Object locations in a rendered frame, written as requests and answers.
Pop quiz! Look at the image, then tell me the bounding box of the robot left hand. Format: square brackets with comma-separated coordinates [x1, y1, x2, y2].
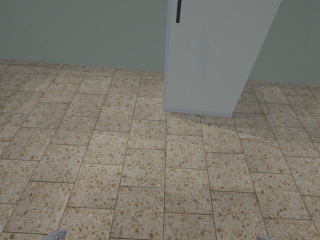
[41, 229, 67, 240]

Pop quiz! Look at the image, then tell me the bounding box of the fridge door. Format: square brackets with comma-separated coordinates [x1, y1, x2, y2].
[165, 0, 282, 114]

